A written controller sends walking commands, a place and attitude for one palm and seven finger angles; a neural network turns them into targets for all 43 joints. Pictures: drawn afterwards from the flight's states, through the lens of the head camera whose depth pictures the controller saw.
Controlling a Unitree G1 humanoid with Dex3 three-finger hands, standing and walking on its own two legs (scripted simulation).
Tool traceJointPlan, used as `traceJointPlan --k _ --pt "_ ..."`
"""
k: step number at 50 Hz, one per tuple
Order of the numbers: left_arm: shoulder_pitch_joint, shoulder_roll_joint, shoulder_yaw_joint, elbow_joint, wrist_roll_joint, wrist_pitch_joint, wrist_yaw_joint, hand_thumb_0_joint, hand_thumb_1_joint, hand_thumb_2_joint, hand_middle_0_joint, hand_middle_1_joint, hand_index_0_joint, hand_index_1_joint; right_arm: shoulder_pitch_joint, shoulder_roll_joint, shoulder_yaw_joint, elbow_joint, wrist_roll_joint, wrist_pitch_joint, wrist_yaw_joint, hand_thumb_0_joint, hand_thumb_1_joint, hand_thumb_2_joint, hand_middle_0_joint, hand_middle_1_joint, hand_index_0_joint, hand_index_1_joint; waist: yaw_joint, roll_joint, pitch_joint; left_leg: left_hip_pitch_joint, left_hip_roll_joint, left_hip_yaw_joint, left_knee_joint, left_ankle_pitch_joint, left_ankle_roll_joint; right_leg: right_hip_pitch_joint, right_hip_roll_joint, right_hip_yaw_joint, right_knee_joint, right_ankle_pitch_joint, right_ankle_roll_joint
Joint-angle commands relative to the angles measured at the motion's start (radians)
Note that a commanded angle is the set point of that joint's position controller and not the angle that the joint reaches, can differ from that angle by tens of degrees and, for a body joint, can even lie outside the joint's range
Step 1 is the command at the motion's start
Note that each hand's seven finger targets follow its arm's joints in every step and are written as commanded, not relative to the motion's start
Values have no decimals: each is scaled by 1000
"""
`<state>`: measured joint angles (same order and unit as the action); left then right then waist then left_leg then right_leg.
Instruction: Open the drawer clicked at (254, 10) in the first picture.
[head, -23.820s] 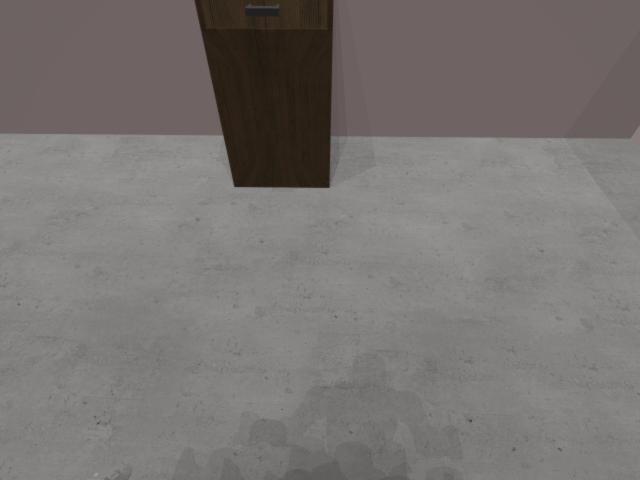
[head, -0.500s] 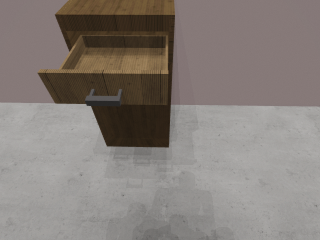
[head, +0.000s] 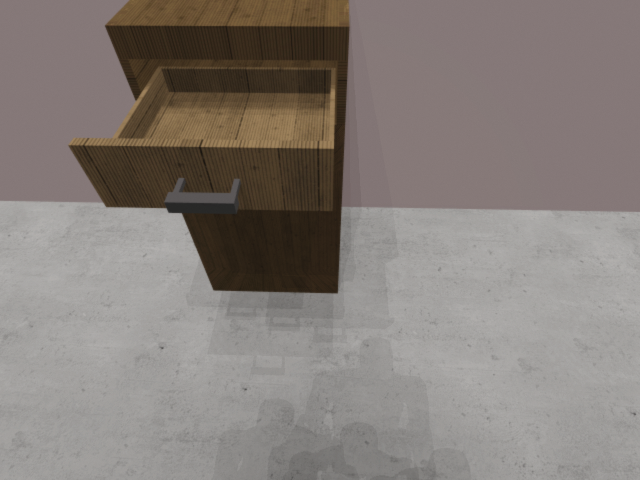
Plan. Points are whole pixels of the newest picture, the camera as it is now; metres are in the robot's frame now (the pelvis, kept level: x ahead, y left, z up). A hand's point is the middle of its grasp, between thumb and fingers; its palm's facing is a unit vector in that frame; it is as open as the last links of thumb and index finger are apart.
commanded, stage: stand and wait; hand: left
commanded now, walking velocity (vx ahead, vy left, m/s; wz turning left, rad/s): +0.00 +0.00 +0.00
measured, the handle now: (205, 193) +0.53 +0.22 +0.03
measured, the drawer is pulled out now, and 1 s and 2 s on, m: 0.29 0.29 0.29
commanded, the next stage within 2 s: none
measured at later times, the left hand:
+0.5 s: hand out of the picture +0.01 +0.16 -0.17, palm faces +0.05 -0.98 -0.20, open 7.3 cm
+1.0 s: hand out of the picture +0.01 +0.15 -0.17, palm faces +0.05 -0.98 -0.20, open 7.3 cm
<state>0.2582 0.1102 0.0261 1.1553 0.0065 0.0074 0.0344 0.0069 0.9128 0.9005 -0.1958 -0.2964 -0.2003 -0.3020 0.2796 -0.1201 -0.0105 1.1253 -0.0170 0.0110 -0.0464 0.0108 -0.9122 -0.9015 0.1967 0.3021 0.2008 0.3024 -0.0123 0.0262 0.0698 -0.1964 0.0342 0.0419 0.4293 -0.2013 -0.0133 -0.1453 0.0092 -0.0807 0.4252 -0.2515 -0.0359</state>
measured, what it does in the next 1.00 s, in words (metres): stands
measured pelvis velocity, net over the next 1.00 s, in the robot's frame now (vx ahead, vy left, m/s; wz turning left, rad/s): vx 0.02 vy -0.02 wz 0.00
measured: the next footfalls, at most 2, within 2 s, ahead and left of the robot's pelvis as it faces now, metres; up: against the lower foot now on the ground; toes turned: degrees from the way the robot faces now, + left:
none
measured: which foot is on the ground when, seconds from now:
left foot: down 0.00-1.00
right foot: down 0.00-1.00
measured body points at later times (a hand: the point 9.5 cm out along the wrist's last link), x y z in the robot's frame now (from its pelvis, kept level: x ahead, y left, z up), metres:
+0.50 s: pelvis +0.01 -0.01 +0.00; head +0.03 -0.03 +0.45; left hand +0.01 +0.21 -0.16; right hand +0.00 -0.22 -0.17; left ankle +0.02 +0.13 -0.74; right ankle -0.01 -0.09 -0.74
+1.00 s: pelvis +0.02 -0.02 +0.00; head +0.04 -0.03 +0.45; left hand +0.01 +0.20 -0.16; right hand +0.01 -0.23 -0.17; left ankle +0.02 +0.13 -0.74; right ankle -0.01 -0.09 -0.74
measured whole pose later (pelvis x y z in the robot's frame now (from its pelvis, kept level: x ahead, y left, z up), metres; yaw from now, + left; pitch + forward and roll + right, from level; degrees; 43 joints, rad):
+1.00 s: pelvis +0.02 -0.02 +0.00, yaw +0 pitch -2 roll +0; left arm 0.26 0.12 0.02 1.16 0.00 0.00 0.04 0.01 0.91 0.90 -0.20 -0.30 -0.20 -0.30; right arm 0.27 -0.13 -0.01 1.14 -0.02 0.01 -0.05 0.01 -0.91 -0.90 0.20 0.30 0.20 0.30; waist -0.01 0.03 0.06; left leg -0.16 0.06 0.04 0.41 -0.22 -0.04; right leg -0.10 0.04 -0.09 0.39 -0.27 -0.06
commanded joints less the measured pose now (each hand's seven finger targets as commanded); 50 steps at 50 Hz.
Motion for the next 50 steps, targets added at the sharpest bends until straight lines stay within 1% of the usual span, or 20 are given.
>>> traceJointPlan --k 1,5,7,8,9,12,13,18,21,23,29,31,33,34,39,40,43,44,47,50 --pt "70 110 11 -23 1 -16 7 0 900 900 -200 -300 -200 -300 82 -75 -13 -14 0 -4 -2 0 -900 -900 200 300 200 300 2 -18 20 26 74 -66 -66 112 35 -44 -111 104 -112 110 -10" --pt "68 113 12 -23 1 -16 7 0 900 900 -200 -300 -200 -300 78 -78 -13 -13 0 -4 -2 0 -900 -900 200 300 200 300 3 -22 19 35 77 -60 -66 117 33 -41 -114 99 -116 121 -10" --pt "65 117 13 -25 0 -17 7 0 900 900 -200 -300 -200 -300 79 -81 -13 -11 -1 -4 -2 0 -900 -900 200 300 200 300 2 -23 5 38 75 -61 -65 117 32 -29 -113 104 -116 129 -11" --pt "62 119 13 -26 1 -17 7 0 900 900 -200 -300 -200 -300 76 -80 -13 -10 0 -5 -2 0 -900 -900 200 300 200 300 2 -14 8 35 75 -60 -68 122 31 -27 -116 103 -116 138 -11" --pt "65 119 12 -26 1 -17 8 0 900 900 -200 -300 -200 -300 72 -84 -12 -11 1 -3 -2 0 -900 -900 200 300 200 300 5 -23 10 43 76 -61 -66 123 31 -34 -111 104 -116 136 -11" --pt "63 119 12 -25 0 -17 7 0 900 900 -200 -300 -200 -300 72 -82 -11 -9 -1 -2 -3 0 -900 -900 200 300 200 300 4 -20 21 36 75 -58 -67 119 29 -30 -113 106 -120 143 -11" --pt "62 122 11 -24 0 -17 7 0 900 900 -200 -300 -200 -300 71 -83 -11 -8 -1 -2 -2 0 -900 -900 200 300 200 300 4 -27 19 39 75 -57 -67 114 29 -31 -116 104 -122 138 -12" --pt "59 125 12 -24 0 -18 7 0 900 900 -200 -300 -200 -300 72 -85 -11 -6 -1 -3 -3 0 -900 -900 200 300 200 300 3 -15 8 44 77 -53 -68 125 27 -20 -115 106 -121 161 -12" --pt "60 122 13 -23 0 -18 8 0 900 900 -200 -300 -200 -300 74 -84 -10 -5 -1 -2 -4 0 -900 -900 200 300 200 300 3 -26 15 43 78 -56 -70 126 28 -20 -112 105 -123 160 -12" --pt "61 121 13 -23 0 -18 7 0 900 900 -200 -300 -200 -300 72 -86 -10 -6 -1 -3 -4 0 -900 -900 200 300 200 300 3 -16 11 48 77 -54 -69 131 28 -18 -113 108 -123 170 -13" --pt "69 121 12 -22 0 -20 9 0 900 900 -200 -300 -200 -300 71 -87 -12 -6 1 -1 -5 0 -900 -900 200 300 200 300 4 -33 12 59 77 -49 -62 138 25 -23 -112 105 -125 189 -11" --pt "63 122 13 -22 0 -19 8 0 900 900 -200 -300 -200 -300 77 -82 -9 -1 -1 -2 -5 0 -900 -900 200 300 200 300 2 -12 14 49 78 -50 -66 139 26 -13 -114 104 -123 189 -13" --pt "71 123 13 -20 -1 -20 8 0 900 900 -200 -300 -200 -300 72 -83 -9 -2 -1 -3 -6 0 -900 -900 200 300 200 300 6 -27 7 55 77 -49 -64 148 26 -7 -114 105 -121 213 -12" --pt "73 121 12 -21 1 -21 9 0 900 900 -200 -300 -200 -300 71 -85 -11 -5 1 -1 -5 0 -900 -900 200 300 200 300 6 -35 9 62 78 -49 -61 140 25 -18 -113 105 -125 202 -11" --pt "71 120 13 -22 1 -21 10 0 900 900 -200 -300 -200 -300 75 -85 -9 -3 1 -1 -6 0 -900 -900 200 300 200 300 4 -25 14 58 78 -49 -62 142 24 -17 -110 105 -127 201 -12" --pt "74 118 12 -21 0 -20 9 0 900 900 -200 -300 -200 -300 76 -82 -9 -1 -1 -2 -6 0 -900 -900 200 300 200 300 4 -12 13 58 80 -46 -61 141 25 -14 -114 104 -129 199 -13" --pt "72 123 14 -21 -1 -21 9 0 900 900 -200 -300 -200 -300 80 -82 -9 0 0 -3 -7 0 -900 -900 200 300 200 300 4 -24 3 59 80 -46 -63 152 24 -1 -114 103 -123 226 -13" --pt "77 119 13 -21 1 -22 10 0 900 900 -200 -300 -200 -300 73 -85 -11 -3 1 -2 -7 0 -900 -900 200 300 200 300 6 -35 11 65 79 -48 -61 153 25 -14 -112 103 -125 226 -12" --pt "76 119 12 -19 0 -20 9 0 900 900 -200 -300 -200 -300 73 -79 -9 -1 0 0 -7 0 -900 -900 200 300 200 300 4 -18 30 57 79 -45 -64 138 24 -22 -115 108 -131 210 -13" --pt "75 121 12 -21 0 -21 10 0 900 900 -200 -300 -200 -300 77 -82 -10 0 -1 0 -6 0 -900 -900 200 300 200 300 4 -25 15 63 80 -43 -61 136 24 -15 -114 105 -132 206 -12"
